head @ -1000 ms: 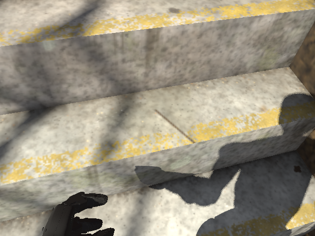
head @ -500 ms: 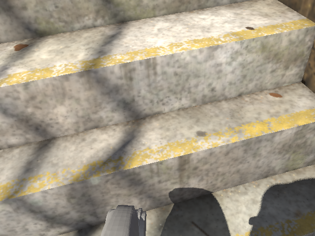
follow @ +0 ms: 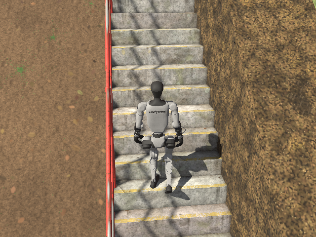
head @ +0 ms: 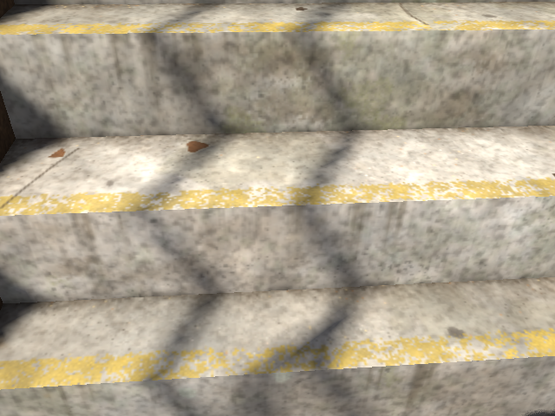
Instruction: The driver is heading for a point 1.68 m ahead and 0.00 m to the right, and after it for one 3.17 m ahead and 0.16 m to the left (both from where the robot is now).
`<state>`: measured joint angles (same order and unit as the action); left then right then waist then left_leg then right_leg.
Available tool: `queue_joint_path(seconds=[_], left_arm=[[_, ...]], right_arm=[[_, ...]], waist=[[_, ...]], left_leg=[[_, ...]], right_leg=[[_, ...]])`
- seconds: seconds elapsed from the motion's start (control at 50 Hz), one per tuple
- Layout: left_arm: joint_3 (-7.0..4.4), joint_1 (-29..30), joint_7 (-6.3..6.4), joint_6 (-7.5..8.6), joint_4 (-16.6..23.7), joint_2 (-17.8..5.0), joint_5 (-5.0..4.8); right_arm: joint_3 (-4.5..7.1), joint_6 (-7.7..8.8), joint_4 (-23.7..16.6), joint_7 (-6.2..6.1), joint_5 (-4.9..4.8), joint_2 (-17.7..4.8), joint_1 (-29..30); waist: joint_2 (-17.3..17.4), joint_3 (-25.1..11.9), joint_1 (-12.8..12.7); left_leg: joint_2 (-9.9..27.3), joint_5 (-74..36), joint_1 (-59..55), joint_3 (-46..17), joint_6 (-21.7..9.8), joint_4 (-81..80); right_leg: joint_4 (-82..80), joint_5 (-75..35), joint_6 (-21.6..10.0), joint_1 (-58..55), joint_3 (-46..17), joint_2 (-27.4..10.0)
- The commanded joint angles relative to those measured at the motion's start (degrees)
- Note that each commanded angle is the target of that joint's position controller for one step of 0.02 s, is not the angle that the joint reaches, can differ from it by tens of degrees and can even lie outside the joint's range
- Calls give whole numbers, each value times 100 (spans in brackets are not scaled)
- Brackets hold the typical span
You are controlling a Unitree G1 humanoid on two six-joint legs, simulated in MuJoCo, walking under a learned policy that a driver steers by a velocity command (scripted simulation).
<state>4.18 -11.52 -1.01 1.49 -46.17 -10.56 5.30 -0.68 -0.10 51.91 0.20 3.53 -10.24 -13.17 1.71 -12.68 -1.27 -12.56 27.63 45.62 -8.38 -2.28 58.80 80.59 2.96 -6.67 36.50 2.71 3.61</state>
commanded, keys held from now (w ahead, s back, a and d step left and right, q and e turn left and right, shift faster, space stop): w+q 0.08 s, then w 0.50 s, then w+e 0.42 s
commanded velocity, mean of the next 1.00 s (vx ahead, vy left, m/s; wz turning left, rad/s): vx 0.50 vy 0.00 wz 0.04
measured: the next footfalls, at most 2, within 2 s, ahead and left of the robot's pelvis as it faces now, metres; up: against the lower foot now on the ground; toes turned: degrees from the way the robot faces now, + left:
right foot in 0.10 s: -0.05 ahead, -0.06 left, -0.25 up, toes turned -4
left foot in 0.18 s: -0.02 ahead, +0.13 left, +0.00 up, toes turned -1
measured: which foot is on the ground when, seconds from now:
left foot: down 0.00-0.02, up 0.04-0.16, down 0.18-0.22, up 0.24-0.48, down 0.50-1.00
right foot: up 0.00-0.08, down 0.10-0.52, up 0.54-1.00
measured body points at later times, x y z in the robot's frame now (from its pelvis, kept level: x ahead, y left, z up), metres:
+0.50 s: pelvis -0.02 +0.12 -0.12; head -0.01 +0.11 +0.33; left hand -0.14 +0.33 -0.26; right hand +0.28 +0.05 -0.14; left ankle +0.07 +0.27 -0.67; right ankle -0.08 -0.05 -0.88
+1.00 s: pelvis +0.05 +0.21 +0.07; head +0.00 +0.23 +0.51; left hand +0.13 +0.42 -0.08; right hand +0.11 -0.03 -0.06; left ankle +0.06 +0.28 -0.67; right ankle +0.13 +0.06 -0.31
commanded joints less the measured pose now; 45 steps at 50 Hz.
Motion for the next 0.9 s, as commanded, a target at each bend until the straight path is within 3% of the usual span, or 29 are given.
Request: queue_joint_path(seconds=[0.02,0.04,0.06,0.08,0.1,0.12,0.14,0.16,0.18,0.2,0.24,0.28,0.32,0.36,0.4,0.42,0.46,0.48,0.5,0.52,0.54,0.56,0.58,0.62,0.68,0.7,0.72,0.82,0.9], left_arm=[[-217,-3506,266,-263,-1026,-933,377],[-60,-2361,236,-316,-901,-208,248],[195,252,122,-119,-259,621,-24],[306,1461,91,-28,85,573,-295],[277,1346,97,-99,124,246,-443],[150,1039,98,-153,164,-207,-299],[-282,-169,311,13,-96,-1299,-460],[-590,-1226,544,34,-212,-2020,-490],[-810,-1312,603,83,-210,-2277,-334],[-831,-1810,714,116,-37,-2115,-117],[-853,-2177,809,279,80,-1867,-203],[-682,-1655,759,223,72,-1424,-278],[-532,-1482,522,151,-98,-914,-167],[-495,-1461,429,146,-321,-658,-364],[-604,-1889,418,80,-573,-929,-377],[-655,-2200,391,-35,-772,-996,-537],[-610,-2393,230,-94,-1211,-1088,-525],[-593,-2522,159,21,-1292,-1145,-677],[-684,-2183,197,43,-1269,-1569,-625],[-731,-1732,189,29,-1122,-1600,-590],[-601,-1222,141,-71,-892,-976,-419],[-531,-283,-16,18,-718,-500,-270],[-439,181,-257,64,-405,221,-551],[-211,97,-334,75,49,740,-484],[-286,-517,-157,43,217,233,-583],[-305,-264,-113,39,342,90,-585],[-213,-151,24,66,415,395,-534],[-378,94,377,-73,-12,339,-544],[-395,132,367,-184,88,117,-457]], right_arm=[[-45,162,-1955,-117,-207,67,3546],[-114,49,-1959,-161,-657,673,2819],[-255,22,-1823,-154,-531,1112,680],[-169,50,-1857,-157,-483,837,-626],[-182,91,-2130,-156,-558,774,-610],[-235,218,-2471,-63,-538,505,357],[-430,490,-2618,129,-113,342,561],[-445,596,-2430,265,59,188,1060],[-531,429,-2232,150,-215,298,1054],[-492,283,-2270,-1,-500,154,1531],[-515,94,-2663,-133,-596,190,2783],[-537,61,-2714,-161,-346,165,2717],[-641,142,-2748,-140,-422,443,2615],[-769,215,-2848,-191,-620,616,2806],[-929,329,-2825,-158,-544,842,2916],[-1072,341,-2996,-116,-423,1162,3361],[-809,217,-2686,60,-516,665,2406],[-543,256,-2423,106,-475,372,1804],[-301,228,-2147,132,-474,-156,818],[-99,178,-1797,114,-320,-567,-69],[149,88,-1335,1,-132,-1099,-870],[420,-98,-925,-122,74,-1766,-1539],[403,-91,-939,-138,-30,-1651,-786],[247,-35,-1022,-16,-266,-711,664],[-122,140,-446,147,-171,580,835],[-157,278,-182,139,-128,523,543],[-72,338,-61,96,-54,258,319],[-134,172,-121,-27,137,-203,592],[-155,289,73,-68,-82,-71,-67]], waist=[[555,1378,-1828],[-1601,1554,-1051],[-2976,1133,871],[-2435,752,1831],[-1241,360,2077],[444,171,1700],[340,-2,1337],[361,-32,615],[-334,-178,396],[112,-26,-316],[658,938,-880],[337,1408,-545],[86,1893,-331],[-340,2435,-233],[-416,1964,-251],[-857,1548,-399],[-801,502,63],[-1351,-42,304],[-1901,-429,983],[-1512,-763,1295],[146,-697,1445],[1013,-433,1635],[776,-220,1052],[483,1048,123],[831,1025,-708],[588,864,-639],[994,891,-611],[1479,1033,-475],[942,1264,-73]], left_leg=[[-644,1250,4671,297,1099,-125],[-1113,1103,4114,1374,1064,4683],[-754,437,2440,692,361,7959],[-748,221,1089,-25,292,8881],[-613,122,180,-207,247,8410],[-528,-333,-262,125,-6,6452],[215,-109,3,718,-81,5022],[1072,-405,2566,1306,52,4509],[2064,-323,4262,121,282,5155],[1957,-311,5295,-383,458,6377],[2229,100,6558,-876,737,7270],[2194,-611,5804,-581,780,7594],[2135,-1284,5109,-44,669,7681],[2257,-1518,4421,181,393,6283],[2325,-1382,2755,1510,161,4602],[2306,286,1637,1532,-133,3994],[1430,589,-434,2785,-429,2877],[984,923,-1071,2602,-580,2452],[894,1108,-1460,1858,-724,1483],[1265,1258,-2150,270,-1013,649],[2133,2272,-3085,-2383,-1401,-1129],[2701,2385,-3447,-4262,-1538,-3448],[3001,2169,-2772,-4659,-1298,-3915],[3038,1882,-1036,-2727,-634,-2976],[2746,1468,-863,-815,-26,-2529],[2734,1159,-1220,-437,-94,-2743],[2859,1027,-1476,-99,-6,-2874],[2969,790,-1386,920,-38,-3675],[3131,679,-2206,1053,-342,-4015]], right_leg=[[-4595,-90,-728,-3902,299,-383],[-6106,-1712,-708,-3057,322,-1022],[-6033,-2451,162,-1096,409,-1032],[-6872,-2380,262,-553,160,-1199],[-6980,-2450,438,-891,150,-993],[-6203,-3263,670,-974,710,-560],[-5879,-5639,475,-2083,380,-1111],[-5940,-4192,-238,-4722,-809,-1943],[-6218,-878,-1325,-6133,-3003,-3476],[-6502,1491,-1578,-6525,-4116,-3809],[-6826,3457,-1386,-5859,-4346,-4042],[-7082,3638,-861,-4006,-3122,-3275],[-7404,3503,-776,-2387,-2092,-2831],[-7739,3064,-731,-1307,-1069,-2261],[-8670,2158,-912,-968,-632,-2154],[-8940,828,-811,-1022,-472,-2091],[-8155,-3400,-746,-2136,585,-1777],[-7329,-6567,-804,-2986,596,-1839],[-6413,-7676,-620,-3882,547,-1888],[-5278,-7344,-497,-3396,495,-1793],[-3634,-5907,-430,-1547,444,-1150],[-951,-573,-229,-242,-434,-476],[2248,367,-14,746,-1602,17],[4096,-11,-9,2057,-1708,35],[4239,-540,-257,2470,-1434,-129],[4348,-1057,-278,2675,-1247,-91],[4312,-1151,-257,3319,-1257,-126],[4931,-1511,379,3977,-673,123],[4920,-1084,480,4570,-462,-7]])
Keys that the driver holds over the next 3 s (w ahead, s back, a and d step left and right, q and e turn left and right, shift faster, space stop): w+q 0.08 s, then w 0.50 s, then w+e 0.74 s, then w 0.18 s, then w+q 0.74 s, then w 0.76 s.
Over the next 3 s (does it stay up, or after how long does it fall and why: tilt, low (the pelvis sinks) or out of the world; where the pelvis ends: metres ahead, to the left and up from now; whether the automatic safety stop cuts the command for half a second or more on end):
stays up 0.70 -0.14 0.57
